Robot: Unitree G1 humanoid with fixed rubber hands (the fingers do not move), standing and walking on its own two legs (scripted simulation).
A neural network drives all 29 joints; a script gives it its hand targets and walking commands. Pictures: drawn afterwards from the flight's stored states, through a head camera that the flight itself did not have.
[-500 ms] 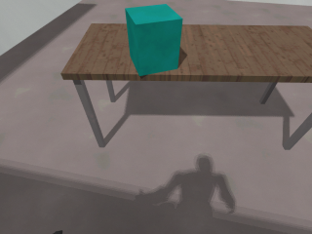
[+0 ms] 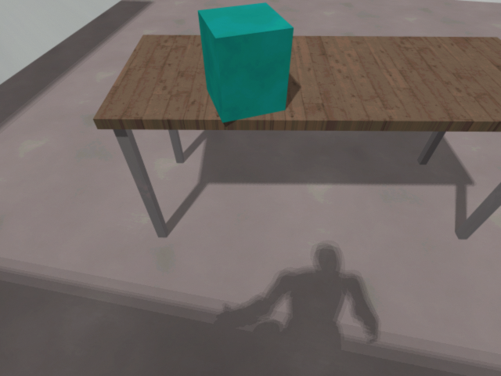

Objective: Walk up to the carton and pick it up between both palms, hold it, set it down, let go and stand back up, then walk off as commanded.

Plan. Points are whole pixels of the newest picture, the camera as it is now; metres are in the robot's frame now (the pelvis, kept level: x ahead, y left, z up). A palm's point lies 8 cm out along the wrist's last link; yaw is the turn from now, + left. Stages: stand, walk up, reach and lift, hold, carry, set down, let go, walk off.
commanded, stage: stand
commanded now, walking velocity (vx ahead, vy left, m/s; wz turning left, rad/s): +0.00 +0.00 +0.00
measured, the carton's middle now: (244, 63) +0.92 +0.06 +0.05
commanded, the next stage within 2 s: none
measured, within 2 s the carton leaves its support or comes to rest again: neither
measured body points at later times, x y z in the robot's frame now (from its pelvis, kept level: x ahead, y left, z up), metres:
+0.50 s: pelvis +0.01 +0.00 +0.00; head +0.02 +0.00 +0.45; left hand +0.09 +0.30 -0.13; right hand +0.11 -0.30 -0.13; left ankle -0.03 +0.11 -0.75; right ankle -0.02 -0.13 -0.75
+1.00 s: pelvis +0.01 +0.00 +0.00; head +0.02 +0.00 +0.45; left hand +0.09 +0.30 -0.13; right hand +0.10 -0.30 -0.13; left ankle -0.03 +0.11 -0.75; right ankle -0.02 -0.13 -0.75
